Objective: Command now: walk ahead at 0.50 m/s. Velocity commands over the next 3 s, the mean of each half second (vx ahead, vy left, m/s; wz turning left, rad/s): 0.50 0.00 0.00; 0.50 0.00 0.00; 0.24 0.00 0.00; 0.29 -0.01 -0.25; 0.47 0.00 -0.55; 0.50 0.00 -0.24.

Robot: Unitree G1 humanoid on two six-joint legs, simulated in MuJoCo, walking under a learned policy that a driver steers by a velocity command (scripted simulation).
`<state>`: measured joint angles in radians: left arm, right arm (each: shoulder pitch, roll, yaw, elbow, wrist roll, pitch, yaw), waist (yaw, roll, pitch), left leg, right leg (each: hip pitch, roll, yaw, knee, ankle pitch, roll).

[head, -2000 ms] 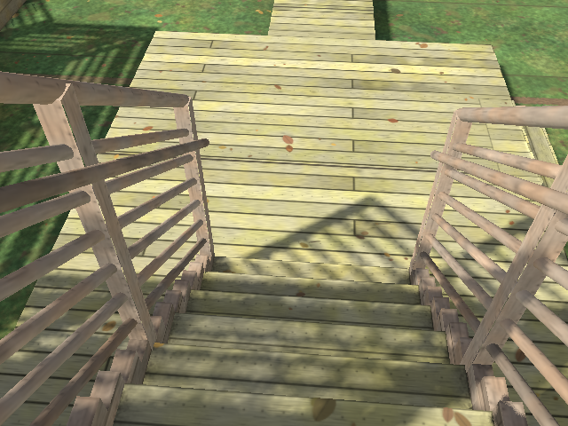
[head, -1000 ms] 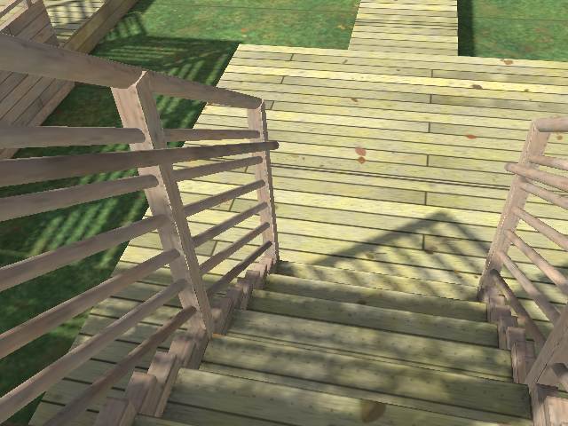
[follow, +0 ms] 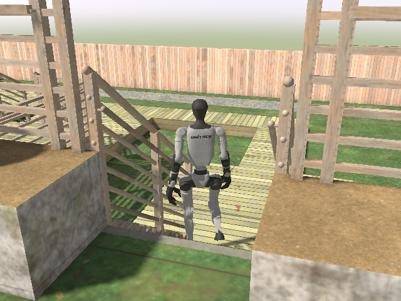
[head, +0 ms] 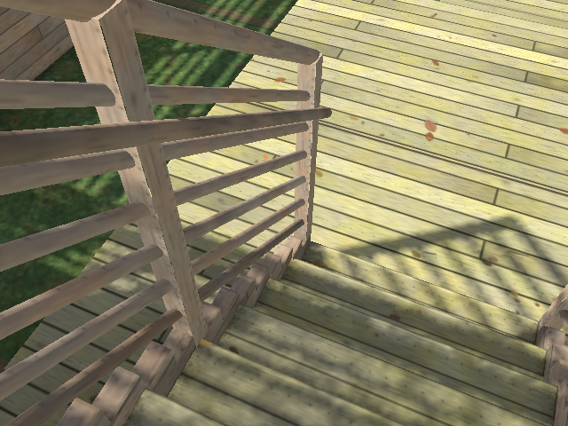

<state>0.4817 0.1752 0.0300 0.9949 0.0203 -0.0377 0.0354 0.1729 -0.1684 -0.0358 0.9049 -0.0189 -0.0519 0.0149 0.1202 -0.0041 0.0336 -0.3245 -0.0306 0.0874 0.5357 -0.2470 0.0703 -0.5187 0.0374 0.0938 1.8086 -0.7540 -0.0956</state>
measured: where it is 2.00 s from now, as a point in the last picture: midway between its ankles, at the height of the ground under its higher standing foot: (340, 372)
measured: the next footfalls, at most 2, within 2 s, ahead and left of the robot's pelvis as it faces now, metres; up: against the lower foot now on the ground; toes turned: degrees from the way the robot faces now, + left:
right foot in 0.32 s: +0.29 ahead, -0.10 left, -0.19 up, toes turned -2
left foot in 0.86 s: +0.61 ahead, +0.06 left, -0.38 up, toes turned +2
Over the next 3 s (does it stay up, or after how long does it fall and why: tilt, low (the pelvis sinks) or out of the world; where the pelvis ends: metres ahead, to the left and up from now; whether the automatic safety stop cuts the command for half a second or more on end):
stays up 1.31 -0.29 -0.98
